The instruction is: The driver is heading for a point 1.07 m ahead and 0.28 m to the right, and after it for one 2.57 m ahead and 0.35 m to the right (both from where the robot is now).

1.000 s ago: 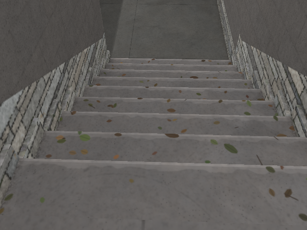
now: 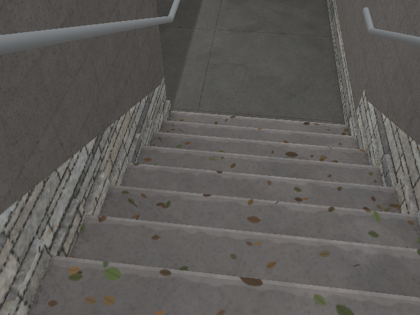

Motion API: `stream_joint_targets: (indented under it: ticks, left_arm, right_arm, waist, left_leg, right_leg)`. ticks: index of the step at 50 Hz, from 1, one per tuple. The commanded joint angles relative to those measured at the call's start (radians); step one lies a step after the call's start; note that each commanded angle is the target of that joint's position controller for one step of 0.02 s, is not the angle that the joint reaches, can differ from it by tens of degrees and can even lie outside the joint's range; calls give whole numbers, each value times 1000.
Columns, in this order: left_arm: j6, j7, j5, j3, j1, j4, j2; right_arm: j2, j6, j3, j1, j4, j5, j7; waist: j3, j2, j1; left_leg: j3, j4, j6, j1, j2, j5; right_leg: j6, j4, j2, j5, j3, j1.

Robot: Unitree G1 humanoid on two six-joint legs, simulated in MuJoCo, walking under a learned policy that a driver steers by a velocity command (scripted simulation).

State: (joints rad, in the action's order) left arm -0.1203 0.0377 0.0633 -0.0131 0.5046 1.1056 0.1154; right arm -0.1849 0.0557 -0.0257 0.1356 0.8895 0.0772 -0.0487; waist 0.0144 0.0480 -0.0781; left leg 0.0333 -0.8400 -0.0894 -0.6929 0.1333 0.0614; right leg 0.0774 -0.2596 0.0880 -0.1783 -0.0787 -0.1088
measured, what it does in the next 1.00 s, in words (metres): goes down, turning right: left foot, then right foot 0.15 m lower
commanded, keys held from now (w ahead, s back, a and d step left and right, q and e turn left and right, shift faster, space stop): w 0.18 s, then w+e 0.82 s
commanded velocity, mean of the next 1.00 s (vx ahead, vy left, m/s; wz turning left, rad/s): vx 0.50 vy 0.00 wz -0.35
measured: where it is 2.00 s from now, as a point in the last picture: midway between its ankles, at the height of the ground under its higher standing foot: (283, 254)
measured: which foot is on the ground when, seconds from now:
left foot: up 0.00-0.22, down 0.24-0.96, up 0.98-1.00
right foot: down 0.00-0.26, up 0.28-0.94, down 0.96-1.00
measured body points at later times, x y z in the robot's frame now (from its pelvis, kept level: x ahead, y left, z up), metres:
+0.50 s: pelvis +0.24 +0.08 +0.00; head +0.25 +0.08 +0.45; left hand +0.35 +0.30 -0.15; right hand +0.17 -0.14 -0.15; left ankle +0.25 +0.15 -0.74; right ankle +0.30 -0.10 -0.66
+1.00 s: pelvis +0.46 -0.04 -0.15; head +0.48 -0.07 +0.29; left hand +0.69 +0.12 -0.28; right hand +0.23 -0.15 -0.29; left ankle +0.29 +0.17 -0.67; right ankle +0.50 -0.12 -0.90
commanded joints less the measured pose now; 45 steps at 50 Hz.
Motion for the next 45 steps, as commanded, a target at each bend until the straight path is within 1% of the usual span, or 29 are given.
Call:
stream_joint_targets:
  ticks: [1, 2, 6, 9, 11, 12, 13, 14, 15, 16, 17, 18, 19, 21, 23, 26, 27, 29, 30, 31, 33, 34, 35, 37, 39, 40, 41, 43, 45]
  left_arm:
    - [-25, 23, -4, -2, -6, -48, 113]
    - [-22, 25, 1, -1, 34, -34, 119]
    - [-2, 17, 10, 2, 130, 29, 105]
    - [17, 10, 7, -8, 101, 19, 126]
    - [23, 4, -2, -20, 72, 11, 152]
    - [19, 7, 0, -25, 65, -7, 150]
    - [-1, 19, 9, 14, 152, -39, 29]
    - [-3, 40, -4, 4, 59, -50, 54]
    - [-6, 35, -17, -25, -42, -76, 103]
    - [-7, 13, -19, -33, -75, -72, 115]
    - [-1, -4, -4, -30, -61, -78, 87]
    - [5, -8, 6, -22, -79, -88, 43]
    - [13, -3, 7, -14, -87, -99, 5]
    - [16, 18, -12, -20, -103, -109, 16]
    - [20, 39, -13, -25, -157, -138, 40]
    - [48, 48, -3, -15, -141, -149, 36]
    - [53, 53, 8, -12, -137, -145, 47]
    - [65, 55, 9, -19, -203, -177, 80]
    - [57, 48, 19, -15, -254, -197, 74]
    - [57, 42, 14, -14, -294, -205, 67]
    - [62, 39, -6, -11, -347, -227, 56]
    - [57, 39, -17, -7, -374, -224, 56]
    - [63, 41, -9, -4, -392, -226, 53]
    - [74, 52, -4, -3, -394, -234, 54]
    - [86, 45, 9, -9, -414, -241, 74]
    - [116, 10, -70, -42, -537, -262, 136]
    - [126, -1, -69, -38, -591, -277, 129]
    - [130, 0, -49, -31, -622, -284, 91]
    - [114, -9, -31, -44, -468, -225, 110]
  right_arm:
    - [-15, -23, 5, 19, -33, -7, -7]
    - [-42, -24, -5, -8, -38, -9, -6]
    - [-43, -21, -16, -133, -61, -20, 8]
    - [-46, -9, -27, -186, -63, -25, 5]
    - [-83, 17, -50, -128, -40, -45, 12]
    - [-148, 32, -75, 18, 1, -57, 19]
    - [-189, 38, -75, 284, 54, -52, 22]
    - [-178, 33, -79, 512, 141, -20, 28]
    - [-179, 48, -87, 420, 145, 1, 37]
    - [-140, 52, -78, 283, 121, -15, 45]
    - [-54, 50, -48, 239, 109, -27, 53]
    - [14, 51, -30, 208, 101, -30, 60]
    - [29, 53, -24, 196, 93, -28, 64]
    - [25, 68, -25, 207, 93, -17, 63]
    - [20, 79, -18, 277, 122, 9, 55]
    - [1, 84, -11, 365, 174, 53, 46]
    - [1, 82, -5, 364, 172, 50, 42]
    - [10, 92, 13, 384, 190, 38, 33]
    - [48, 99, 29, 437, 218, 37, 52]
    - [39, 100, 36, 507, 245, 34, 61]
    - [22, 103, 41, 602, 287, 49, 74]
    - [42, 105, 49, 573, 278, 43, 77]
    - [34, 100, 53, 544, 259, 28, 72]
    - [36, 90, 59, 552, 265, 45, 66]
    - [30, 87, 57, 578, 274, 32, 77]
    - [-72, 78, 8, 441, 204, -92, 80]
    - [-57, 75, 7, 486, 205, -91, 84]
    - [-40, 53, -2, 544, 230, -60, 99]
    - [-42, 31, -13, 540, 242, -49, 110]
  waist:
    - [-53, -101, 67]
    - [-54, -90, 57]
    - [-58, -113, 34]
    - [-57, -120, 37]
    - [-20, -112, 87]
    - [85, -61, 129]
    - [330, 172, 193]
    - [321, 155, 279]
    - [103, 48, 249]
    - [-1, 10, 195]
    - [17, 0, 151]
    - [-6, -16, 127]
    - [-17, -14, 104]
    - [-39, -14, 95]
    - [-57, -14, 96]
    - [-52, -3, 86]
    - [-52, -22, 82]
    - [-73, -19, 87]
    - [-86, -56, 106]
    - [-93, -33, 134]
    - [-125, -3, 153]
    - [-136, -29, 147]
    - [-109, -11, 144]
    - [-167, -8, 138]
    - [-201, -21, 150]
    - [-268, 32, 176]
    - [-261, -1, 216]
    - [-261, 7, 245]
    - [-164, -11, 190]
  left_leg:
    - [-31, 119, 32, 125, -28, -135]
    - [-10, 170, 37, 80, -30, -141]
    - [7, 292, 22, -13, -39, -63]
    - [-39, 305, -2, 120, -70, 42]
    - [-88, 354, -42, 385, -117, -28]
    - [-41, 279, -105, 671, -81, -169]
    - [300, 379, -291, 1166, 138, -91]
    - [572, 537, -321, 1190, 262, -8]
    - [481, 571, -237, 964, 246, 161]
    - [342, 599, -202, 743, 227, 207]
    - [274, 633, -186, 654, 204, 169]
    - [196, 659, -165, 598, 181, 79]
    - [134, 674, -155, 555, 162, 3]
    - [24, 698, -145, 530, 132, -87]
    - [-61, 689, -143, 520, 125, -268]
    - [-93, 655, -162, 565, 158, -351]
    - [-120, 631, -161, 551, 143, -298]
    - [-141, 616, -153, 523, 142, -249]
    - [-138, 581, -135, 626, 138, -189]
    - [-132, 570, -137, 690, 148, -209]
    - [-121, 558, -144, 787, 188, -280]
    - [-178, 542, -113, 765, 145, -233]
    - [-228, 532, -106, 660, 100, -175]
    - [-235, 508, -101, 553, 117, -100]
    - [-224, 458, -93, 627, 139, -40]
    - [-274, 363, -23, 587, 108, 125]
    - [-259, 314, -17, 597, 115, 157]
    - [-254, 206, -15, 691, 126, 111]
    - [-270, -40, -23, 720, 119, -83]
  right_leg:
    - [205, 120, -286, 470, 143, -132]
    - [200, 105, -298, 507, 152, -48]
    - [166, 68, -349, 506, 161, 196]
    - [130, 33, -352, 445, 135, 172]
    - [93, -82, -298, 580, 117, 62]
    - [39, -255, -217, 511, 69, -88]
    - [-39, -566, -53, 39, 44, -447]
    - [-33, -906, -25, -423, 112, -611]
    - [6, -1055, -92, -342, 208, -696]
    - [20, -1077, -160, -252, 201, -662]
    - [36, -1039, -193, -183, 211, -588]
    - [39, -1015, -212, -108, 223, -558]
    - [39, -995, -221, -78, 217, -529]
    - [34, -929, -216, -26, 203, -529]
    - [19, -808, -223, 85, 198, -564]
    - [-2, -775, -241, 264, 224, -637]
    - [-7, -785, -240, 315, 207, -644]
    - [-8, -781, -235, 344, 183, -650]
    - [2, -624, -255, 489, 253, -744]
    - [0, -563, -243, 544, 239, -779]
    - [-4, -506, -244, 552, 236, -850]
    - [-5, -384, -255, 652, 235, -806]
    - [-1, -358, -231, 680, 145, -658]
    - [8, -370, -230, 647, 125, -552]
    - [6, -282, -232, 560, 116, -577]
    - [-10, -298, -163, 584, 4, -571]
    - [-13, -264, -172, 595, 11, -558]
    - [-3, -149, -174, 558, 3, -551]
    - [35, -75, -143, 553, -35, -362]
Velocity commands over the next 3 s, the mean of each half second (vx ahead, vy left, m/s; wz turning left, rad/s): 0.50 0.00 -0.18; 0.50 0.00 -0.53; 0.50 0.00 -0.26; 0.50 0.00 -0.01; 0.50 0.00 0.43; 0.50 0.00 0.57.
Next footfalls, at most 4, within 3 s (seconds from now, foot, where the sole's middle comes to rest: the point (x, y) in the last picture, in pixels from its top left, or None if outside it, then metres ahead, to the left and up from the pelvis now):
0.24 left None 0.29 0.16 -0.78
0.96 right None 0.54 -0.15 -0.93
1.56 left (245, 259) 0.87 -0.05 -1.08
2.20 right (336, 235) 1.11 -0.50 -1.23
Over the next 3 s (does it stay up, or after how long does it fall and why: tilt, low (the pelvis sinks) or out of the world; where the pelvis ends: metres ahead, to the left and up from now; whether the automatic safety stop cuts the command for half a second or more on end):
stays up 1.41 -0.32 -0.62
